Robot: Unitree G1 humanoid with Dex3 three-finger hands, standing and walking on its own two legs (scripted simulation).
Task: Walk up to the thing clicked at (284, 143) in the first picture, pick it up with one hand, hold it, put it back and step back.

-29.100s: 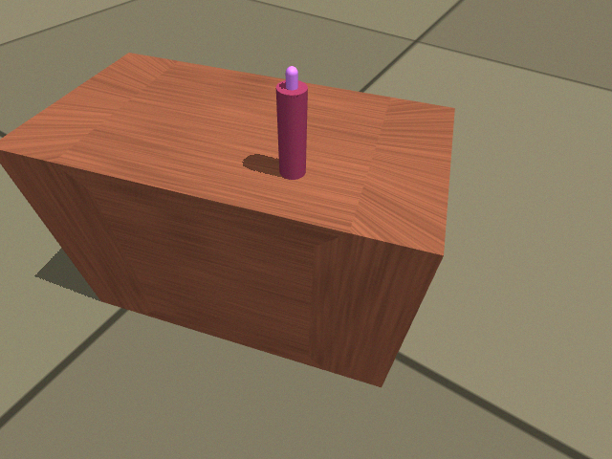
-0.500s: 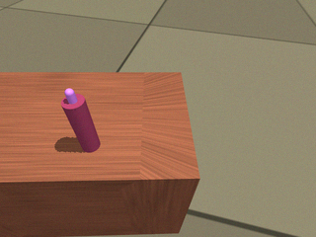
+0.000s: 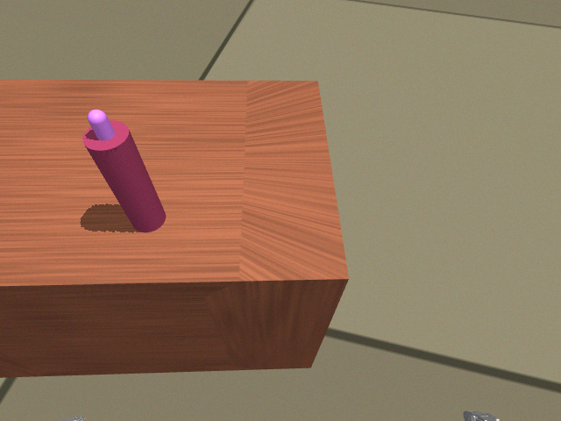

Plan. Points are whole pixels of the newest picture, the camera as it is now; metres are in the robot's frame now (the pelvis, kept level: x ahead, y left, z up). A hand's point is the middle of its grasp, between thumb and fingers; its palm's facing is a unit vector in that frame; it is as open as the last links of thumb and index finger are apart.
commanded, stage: step back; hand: left
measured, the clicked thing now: (126, 174) +0.47 +0.25 +0.05
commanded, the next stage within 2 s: none
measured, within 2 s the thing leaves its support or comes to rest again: neither
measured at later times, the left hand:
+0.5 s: hand out of the picture +0.01 +0.30 -0.16, palm faces +0.02 -0.94 -0.34, open 7.4 cm
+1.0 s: hand out of the picture -0.11 +0.28 -0.13, palm faces -0.05 -0.90 -0.43, open 7.4 cm
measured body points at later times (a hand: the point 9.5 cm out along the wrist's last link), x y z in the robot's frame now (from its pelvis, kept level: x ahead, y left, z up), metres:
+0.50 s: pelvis -0.10 +0.04 +0.00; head -0.05 +0.07 +0.44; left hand +0.01 +0.35 -0.14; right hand -0.04 -0.28 -0.11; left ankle -0.12 +0.14 -0.74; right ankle -0.08 -0.12 -0.66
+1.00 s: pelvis -0.22 +0.02 +0.00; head -0.17 -0.01 +0.45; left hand -0.11 +0.32 -0.10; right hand -0.13 -0.29 -0.13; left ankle -0.26 +0.17 -0.65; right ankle -0.20 -0.08 -0.74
